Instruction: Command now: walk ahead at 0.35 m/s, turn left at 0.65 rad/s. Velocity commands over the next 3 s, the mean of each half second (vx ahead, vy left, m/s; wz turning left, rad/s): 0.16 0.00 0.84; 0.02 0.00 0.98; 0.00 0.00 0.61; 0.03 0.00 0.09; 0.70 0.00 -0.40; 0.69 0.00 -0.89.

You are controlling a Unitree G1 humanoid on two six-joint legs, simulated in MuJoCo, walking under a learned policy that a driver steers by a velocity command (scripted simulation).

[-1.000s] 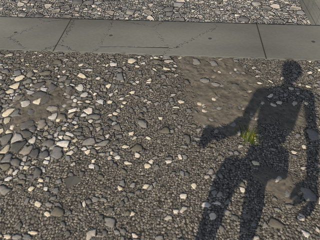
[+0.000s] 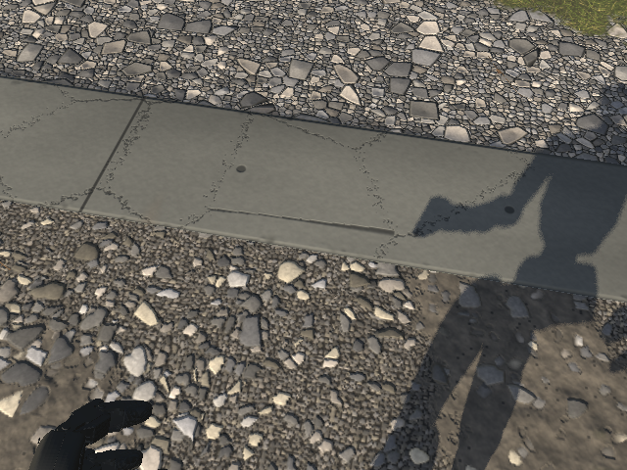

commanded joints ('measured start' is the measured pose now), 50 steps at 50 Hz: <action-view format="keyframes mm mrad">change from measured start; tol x32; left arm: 1 16 40 11 -61 -3 8 1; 50 34 121 97 -26 -28 76 -9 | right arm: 1 -64 -202 -56 -98 22 6 -31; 9 250 -99 -22 -184 15 63 -40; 50 -271 -261 -107 -421 13 125 -54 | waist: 1 67 103 -105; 9 14 -342 -544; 28 37 -90 -185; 31 60 349 -109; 50 79 226 -180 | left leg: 1 -204 135 -128 -23 480 79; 6 -98 107 -288 284 246 -3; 8 -376 -67 -140 816 -626 -84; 10 -500 89 -95 1069 -449 -134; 28 -74 147 171 261 -57 -28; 32 41 431 -452 -55 159 255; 50 6 204 -556 89 199 104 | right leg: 1 343 130 -71 -236 258 27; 6 477 72 21 -407 299 2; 8 934 -322 319 -256 1035 -162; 12 609 -278 275 -455 108 -234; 26 490 -298 -181 -517 9 -195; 31 -98 28 -157 283 -565 80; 50 264 145 59 -221 -220 28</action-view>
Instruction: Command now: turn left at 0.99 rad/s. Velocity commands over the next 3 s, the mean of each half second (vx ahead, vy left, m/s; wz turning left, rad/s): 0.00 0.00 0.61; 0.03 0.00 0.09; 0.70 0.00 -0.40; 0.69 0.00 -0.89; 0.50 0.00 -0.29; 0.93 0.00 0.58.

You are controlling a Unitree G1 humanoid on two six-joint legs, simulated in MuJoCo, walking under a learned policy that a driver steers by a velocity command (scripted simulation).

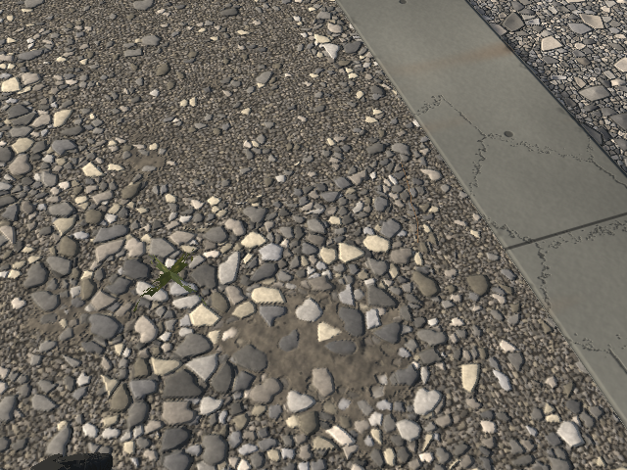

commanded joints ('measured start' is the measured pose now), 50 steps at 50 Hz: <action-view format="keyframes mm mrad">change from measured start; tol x32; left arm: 1 8 112 33 -66 -5 -25 -9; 50 225 121 -27 53 -15 -9 23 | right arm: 1 -31 -172 -52 -83 9 -5 2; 50 -4 -33 21 136 3 -76 28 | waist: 1 18 193 -143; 5 -36 -285 -131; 22 5 -163 -113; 24 60 252 -180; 50 38 -69 96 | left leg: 1 176 219 -338 -96 218 134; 4 -155 -24 -49 260 -395 8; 9 -291 94 138 729 -208 -109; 20 27 126 311 73 -131 -95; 24 467 467 -77 -133 678 110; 46 164 160 192 -96 81 6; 50 -72 154 182 -38 -566 61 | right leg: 1 70 -10 0 -171 27 -19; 5 342 -496 408 -379 401 -305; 18 336 -348 -40 -311 540 -289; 22 242 -317 -75 -208 414 -193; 25 -60 -165 -137 191 -337 16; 40 363 -221 -64 -235 417 -41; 46 209 -173 -105 -230 171 -53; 50 129 -226 29 -293 -555 -167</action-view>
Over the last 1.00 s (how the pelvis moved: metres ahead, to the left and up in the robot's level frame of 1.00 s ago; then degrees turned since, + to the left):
0.17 0.01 -0.01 55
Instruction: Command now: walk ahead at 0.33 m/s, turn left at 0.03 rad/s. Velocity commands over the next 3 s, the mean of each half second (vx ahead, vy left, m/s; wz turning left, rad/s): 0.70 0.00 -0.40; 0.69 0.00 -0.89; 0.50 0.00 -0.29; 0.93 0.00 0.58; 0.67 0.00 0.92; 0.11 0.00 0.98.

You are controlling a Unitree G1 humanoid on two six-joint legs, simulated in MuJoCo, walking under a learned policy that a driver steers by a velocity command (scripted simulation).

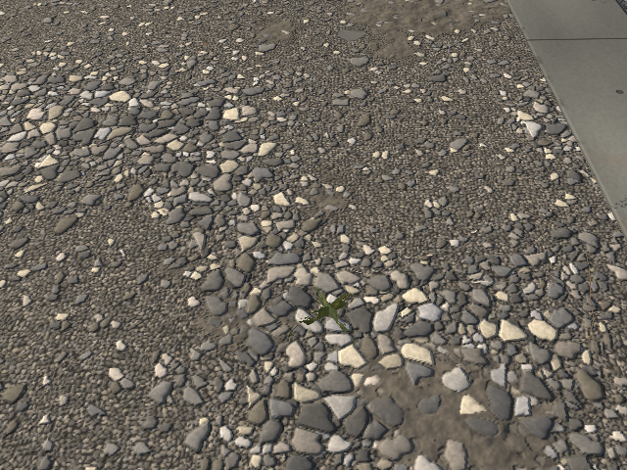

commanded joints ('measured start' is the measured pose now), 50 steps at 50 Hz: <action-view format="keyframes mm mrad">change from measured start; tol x32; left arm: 1 51 173 41 -50 -23 -40 10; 24 -299 38 3 -326 -42 -65 -106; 29 364 284 130 -159 -51 -5 -64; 50 110 48 53 -198 2 9 33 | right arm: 1 -70 -95 -31 -98 32 -62 7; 9 400 -261 -105 36 6 -139 30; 45 -280 -98 -16 -299 -1 -143 12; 50 60 -193 -48 -213 -32 -156 5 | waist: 1 22 -107 155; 23 -85 27 222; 28 243 193 -126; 31 111 -251 -364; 40 -56 20 128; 50 -74 -10 -326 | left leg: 1 -235 58 -51 -53 -247 55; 7 292 44 66 -148 100 75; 9 599 415 -580 -406 -287 224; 21 170 244 219 -531 372 34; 27 358 317 299 -51 1627 6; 28 254 307 273 205 1605 16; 30 -447 -6 130 1007 -115 -54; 47 -82 -59 -55 -165 591 -99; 50 394 214 -201 -87 1057 4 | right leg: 1 -54 -165 268 -271 -450 -151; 6 -217 -216 302 -353 -316 -175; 11 -904 -19 195 661 53 -94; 27 -173 124 -206 240 281 -184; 29 458 90 -18 102 278 -244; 31 718 -223 895 -236 -345 -479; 40 -290 80 274 -297 742 -266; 49 88 126 367 244 574 -41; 50 -45 159 288 543 112 -5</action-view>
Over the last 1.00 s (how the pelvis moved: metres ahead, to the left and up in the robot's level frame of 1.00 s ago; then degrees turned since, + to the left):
0.02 0.03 0.00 19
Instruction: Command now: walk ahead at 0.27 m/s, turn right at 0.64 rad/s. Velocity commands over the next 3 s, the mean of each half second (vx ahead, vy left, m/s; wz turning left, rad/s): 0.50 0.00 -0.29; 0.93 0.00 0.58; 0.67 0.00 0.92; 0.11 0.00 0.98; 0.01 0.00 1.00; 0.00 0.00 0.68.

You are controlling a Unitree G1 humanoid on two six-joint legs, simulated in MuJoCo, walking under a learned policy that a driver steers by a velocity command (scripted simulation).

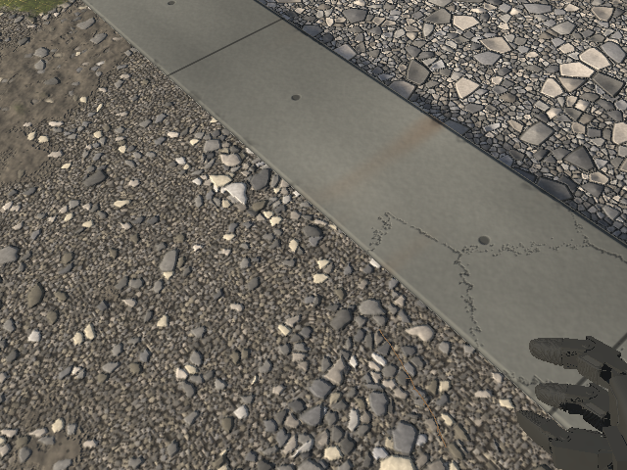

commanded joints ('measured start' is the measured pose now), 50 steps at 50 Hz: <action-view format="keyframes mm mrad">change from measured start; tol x32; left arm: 1 191 -53 -31 -79 26 -8 -14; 50 -117 102 -56 -135 26 -166 -40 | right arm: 1 316 -167 -48 7 -49 3 1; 37 -33 -36 5 -29 60 59 101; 43 565 -292 -113 110 73 101 53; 50 335 -152 -67 57 16 53 33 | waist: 1 -50 258 -508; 20 9 -257 -19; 38 -7 -125 146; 45 -265 130 -500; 50 -63 -30 -76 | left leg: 1 912 493 -520 141 844 274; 4 604 387 -482 -36 -247 306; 16 71 242 -212 -270 -769 192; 22 -582 112 -21 627 -453 44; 38 -268 109 199 291 -147 99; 42 428 -63 271 286 -310 227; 44 1071 308 -647 27 -845 475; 50 392 154 -411 -180 -519 363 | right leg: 1 -416 38 -19 726 -325 130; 18 147 -198 -357 -268 233 -32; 21 171 -625 361 -552 -300 -225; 37 193 -485 -445 -633 466 -23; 42 92 -471 -533 82 1599 28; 44 -631 -168 -341 813 70 119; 50 -564 -322 -150 552 230 72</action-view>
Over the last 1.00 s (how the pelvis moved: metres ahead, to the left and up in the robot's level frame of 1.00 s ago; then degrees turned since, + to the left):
0.60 -0.17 -0.02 -44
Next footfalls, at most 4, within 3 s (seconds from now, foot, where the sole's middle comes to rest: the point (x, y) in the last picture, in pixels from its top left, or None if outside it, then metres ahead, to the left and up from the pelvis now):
0.38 right None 0.15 -0.09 -0.75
0.84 left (285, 397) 0.58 0.19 -0.75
1.30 right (323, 231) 1.04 0.15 -0.75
1.74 left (227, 270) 0.90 0.38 -0.75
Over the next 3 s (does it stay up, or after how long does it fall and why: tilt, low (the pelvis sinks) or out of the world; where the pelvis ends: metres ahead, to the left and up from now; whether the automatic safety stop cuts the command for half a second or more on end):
stays up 0.94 0.29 0.02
